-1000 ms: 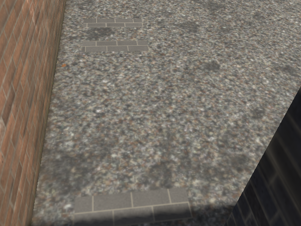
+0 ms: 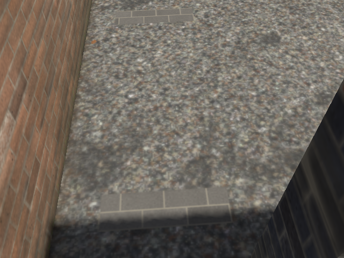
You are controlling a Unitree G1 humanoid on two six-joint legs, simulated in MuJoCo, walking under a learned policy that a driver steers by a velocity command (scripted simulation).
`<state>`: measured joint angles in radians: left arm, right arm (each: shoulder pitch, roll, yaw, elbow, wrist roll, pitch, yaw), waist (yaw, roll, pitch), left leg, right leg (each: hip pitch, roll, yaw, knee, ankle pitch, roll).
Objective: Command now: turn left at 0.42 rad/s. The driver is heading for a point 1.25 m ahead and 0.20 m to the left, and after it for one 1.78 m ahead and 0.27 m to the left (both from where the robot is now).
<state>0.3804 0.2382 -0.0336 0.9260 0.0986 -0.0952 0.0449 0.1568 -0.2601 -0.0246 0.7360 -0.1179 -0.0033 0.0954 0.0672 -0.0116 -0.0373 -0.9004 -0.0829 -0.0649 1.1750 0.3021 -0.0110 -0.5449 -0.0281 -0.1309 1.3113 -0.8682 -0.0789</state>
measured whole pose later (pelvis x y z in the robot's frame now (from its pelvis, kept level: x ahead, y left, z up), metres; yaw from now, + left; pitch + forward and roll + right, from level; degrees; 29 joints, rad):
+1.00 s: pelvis +0.32 +0.02 -0.21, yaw +17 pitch +2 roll -4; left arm 0.59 0.15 0.00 1.06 -0.03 -0.09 0.07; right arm 0.07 -0.20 0.02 0.76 0.02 -0.03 0.06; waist 0.06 0.14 0.01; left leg -0.98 -0.05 -0.15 1.07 0.38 0.04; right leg -0.25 0.10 -0.11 1.18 -0.90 -0.05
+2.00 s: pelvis +0.91 +0.13 -0.31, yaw +18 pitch +3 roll -1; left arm 0.36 0.24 0.08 0.89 -0.03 -0.09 0.02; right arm 0.01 -0.23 -0.06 0.64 0.02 -0.05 0.02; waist 0.09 0.04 0.03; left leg -0.50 0.02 -0.01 0.48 -0.03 0.08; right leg 0.00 0.03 -0.01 0.42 -0.45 -0.02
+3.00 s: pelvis +1.21 +0.16 -0.30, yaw +19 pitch -1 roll +0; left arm 0.12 0.24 0.03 0.93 0.01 -0.01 0.01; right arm 0.23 -0.22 -0.02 0.99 -0.02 -0.02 -0.03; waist 0.00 -0.03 0.02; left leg -0.22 0.04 -0.02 0.52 -0.29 -0.05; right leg -0.33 0.06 -0.02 0.49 -0.14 -0.07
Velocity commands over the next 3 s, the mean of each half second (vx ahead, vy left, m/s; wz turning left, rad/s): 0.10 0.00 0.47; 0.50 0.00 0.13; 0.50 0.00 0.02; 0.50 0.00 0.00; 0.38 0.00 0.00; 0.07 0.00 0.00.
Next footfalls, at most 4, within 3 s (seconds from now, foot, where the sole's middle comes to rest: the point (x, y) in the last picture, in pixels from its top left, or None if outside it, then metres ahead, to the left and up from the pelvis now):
0.22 left None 0.11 0.15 -0.86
0.76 right None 0.20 -0.10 -0.86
1.14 left None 0.54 0.15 -1.07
1.50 right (196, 204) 0.83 -0.02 -1.07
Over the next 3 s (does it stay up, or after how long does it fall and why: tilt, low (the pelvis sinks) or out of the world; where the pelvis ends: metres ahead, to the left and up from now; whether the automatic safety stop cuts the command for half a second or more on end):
stays up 1.21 0.16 -0.30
